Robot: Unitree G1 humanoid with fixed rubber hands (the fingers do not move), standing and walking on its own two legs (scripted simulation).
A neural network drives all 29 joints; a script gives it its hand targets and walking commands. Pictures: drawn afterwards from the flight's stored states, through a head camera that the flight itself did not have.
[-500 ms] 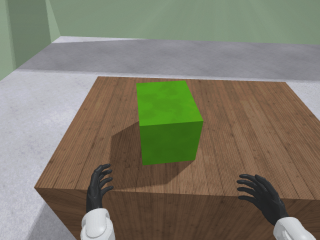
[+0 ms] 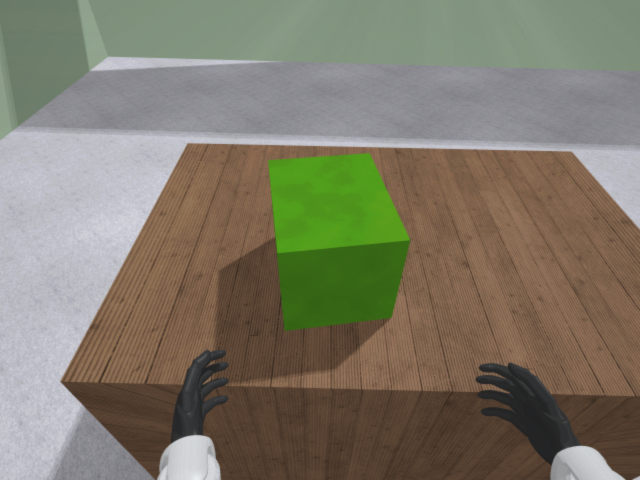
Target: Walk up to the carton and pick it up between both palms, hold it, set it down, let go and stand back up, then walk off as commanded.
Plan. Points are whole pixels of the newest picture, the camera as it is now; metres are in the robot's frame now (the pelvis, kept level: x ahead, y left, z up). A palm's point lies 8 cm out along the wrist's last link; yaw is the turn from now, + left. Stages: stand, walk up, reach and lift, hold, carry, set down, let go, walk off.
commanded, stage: set down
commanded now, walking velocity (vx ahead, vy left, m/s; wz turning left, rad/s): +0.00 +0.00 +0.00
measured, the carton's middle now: (329, 238) +0.52 +0.02 +0.02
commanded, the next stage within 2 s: let go in 0.92 s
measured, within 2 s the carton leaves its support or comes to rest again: neither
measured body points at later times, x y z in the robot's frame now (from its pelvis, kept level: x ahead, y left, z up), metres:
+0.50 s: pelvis +0.01 +0.00 +0.00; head +0.01 +0.02 +0.45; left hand +0.21 +0.20 -0.02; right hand +0.21 -0.23 -0.01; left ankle +0.01 +0.16 -0.75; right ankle +0.02 -0.09 -0.75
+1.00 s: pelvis +0.02 +0.02 +0.00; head +0.03 +0.04 +0.45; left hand +0.20 +0.22 -0.06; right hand +0.20 -0.21 -0.04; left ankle +0.01 +0.16 -0.75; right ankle +0.02 -0.09 -0.75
